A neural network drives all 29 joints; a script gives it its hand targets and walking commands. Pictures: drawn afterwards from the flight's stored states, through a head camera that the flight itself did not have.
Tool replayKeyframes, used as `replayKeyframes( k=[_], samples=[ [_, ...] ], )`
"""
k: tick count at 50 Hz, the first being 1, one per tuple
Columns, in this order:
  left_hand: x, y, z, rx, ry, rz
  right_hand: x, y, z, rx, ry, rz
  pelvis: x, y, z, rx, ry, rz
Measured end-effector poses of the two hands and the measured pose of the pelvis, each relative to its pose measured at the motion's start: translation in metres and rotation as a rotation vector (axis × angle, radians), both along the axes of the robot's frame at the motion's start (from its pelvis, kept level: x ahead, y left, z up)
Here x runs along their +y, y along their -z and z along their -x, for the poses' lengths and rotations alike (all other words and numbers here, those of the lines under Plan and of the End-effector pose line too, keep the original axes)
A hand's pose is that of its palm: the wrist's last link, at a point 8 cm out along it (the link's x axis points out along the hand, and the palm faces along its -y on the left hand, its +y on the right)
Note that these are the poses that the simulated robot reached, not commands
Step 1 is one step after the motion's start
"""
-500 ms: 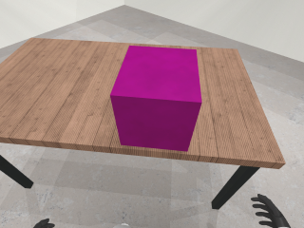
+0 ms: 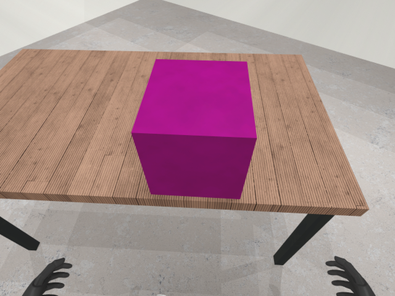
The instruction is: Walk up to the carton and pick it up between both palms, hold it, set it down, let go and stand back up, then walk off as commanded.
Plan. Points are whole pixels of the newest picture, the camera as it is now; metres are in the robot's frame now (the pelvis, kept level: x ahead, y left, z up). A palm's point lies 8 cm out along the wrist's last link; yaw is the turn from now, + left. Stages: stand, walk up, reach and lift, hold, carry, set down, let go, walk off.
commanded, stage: walk up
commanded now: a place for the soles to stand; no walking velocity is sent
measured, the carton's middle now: (197, 129) +0.51 +0.02 +0.03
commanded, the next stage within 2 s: none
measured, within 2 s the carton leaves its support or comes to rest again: neither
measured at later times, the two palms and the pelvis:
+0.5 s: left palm (35, 292) +0.14 +0.32 -0.06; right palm out of the picture +0.16 -0.31 -0.06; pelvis +0.00 +0.00 +0.00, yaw -1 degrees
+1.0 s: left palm (40, 273) +0.18 +0.34 -0.07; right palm out of the picture +0.16 -0.31 -0.05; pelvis +0.05 +0.01 +0.01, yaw -4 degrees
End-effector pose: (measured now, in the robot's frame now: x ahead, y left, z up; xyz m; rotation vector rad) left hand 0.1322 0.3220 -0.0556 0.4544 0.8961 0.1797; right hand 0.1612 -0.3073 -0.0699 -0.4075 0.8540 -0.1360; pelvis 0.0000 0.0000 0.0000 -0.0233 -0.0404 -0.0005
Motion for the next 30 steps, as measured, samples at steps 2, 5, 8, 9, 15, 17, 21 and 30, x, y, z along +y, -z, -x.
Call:
replayKeyframes(
  k=[2, 5, 8, 9, 15, 17, 21, 30],
  samples=[
    [0.001, 0.000, -0.006, -0.003, 0.006, -0.002, 0.000, -0.001, -0.001, 0.002, 0.004, 0.003, 0.001, 0.000, -0.002, 0.003, 0.004, 0.000],
    [0.002, -0.001, -0.013, -0.010, 0.013, -0.005, -0.001, -0.002, -0.003, 0.002, 0.009, 0.007, 0.002, 0.000, -0.004, 0.006, 0.009, -0.002],
    [0.002, -0.001, -0.017, -0.018, 0.015, -0.007, -0.001, -0.003, -0.003, 0.002, 0.010, 0.010, 0.002, 0.000, -0.005, 0.006, 0.010, -0.002],
    [0.002, -0.001, -0.018, -0.019, 0.016, -0.007, -0.001, -0.003, -0.003, 0.001, 0.010, 0.010, 0.002, 0.000, -0.005, 0.006, 0.011, -0.002],
    [0.002, 0.000, -0.015, -0.018, 0.014, -0.003, 0.000, -0.004, -0.001, -0.003, 0.012, 0.009, 0.003, 0.000, -0.003, 0.003, 0.013, -0.002],
    [0.002, 0.000, -0.014, -0.019, 0.013, -0.002, 0.000, -0.004, 0.000, -0.005, 0.012, 0.009, 0.003, 0.000, -0.002, 0.001, 0.013, -0.002],
    [0.002, 0.000, -0.013, -0.021, 0.013, -0.001, 0.000, -0.004, 0.002, -0.008, 0.015, 0.009, 0.004, 0.000, -0.001, -0.002, 0.015, -0.001],
    [0.003, 0.001, -0.012, -0.021, 0.015, 0.003, 0.001, -0.006, 0.006, -0.010, 0.020, 0.009, 0.006, 0.000, 0.001, -0.008, 0.021, -0.001]
  ],
)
